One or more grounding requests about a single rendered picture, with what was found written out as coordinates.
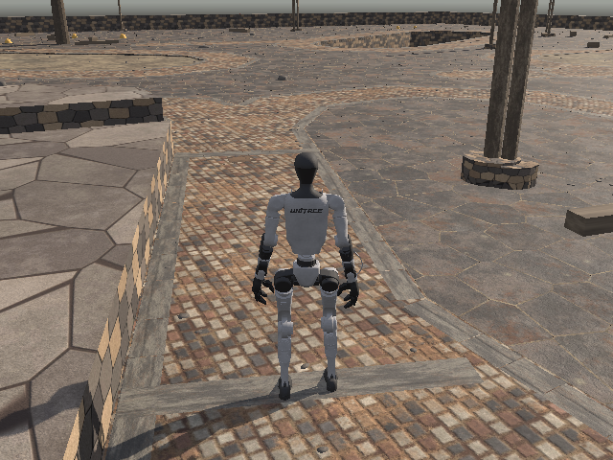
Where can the left robot hand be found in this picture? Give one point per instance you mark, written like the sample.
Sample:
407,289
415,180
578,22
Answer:
256,288

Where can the right robot hand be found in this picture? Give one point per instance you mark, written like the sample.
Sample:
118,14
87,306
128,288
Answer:
353,293

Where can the robot right upper arm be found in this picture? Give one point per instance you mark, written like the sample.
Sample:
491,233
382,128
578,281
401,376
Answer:
337,204

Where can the robot left forearm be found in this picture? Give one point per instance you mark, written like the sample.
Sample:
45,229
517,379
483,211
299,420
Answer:
263,260

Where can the robot left upper arm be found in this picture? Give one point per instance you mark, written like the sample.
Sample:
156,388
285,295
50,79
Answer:
275,204

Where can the robot right forearm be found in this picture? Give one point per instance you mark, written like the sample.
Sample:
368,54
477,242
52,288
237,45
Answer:
346,254

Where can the right robot thigh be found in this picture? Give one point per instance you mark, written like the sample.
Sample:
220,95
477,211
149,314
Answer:
329,282

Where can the robot left foot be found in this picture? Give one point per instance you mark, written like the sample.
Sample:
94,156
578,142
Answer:
285,391

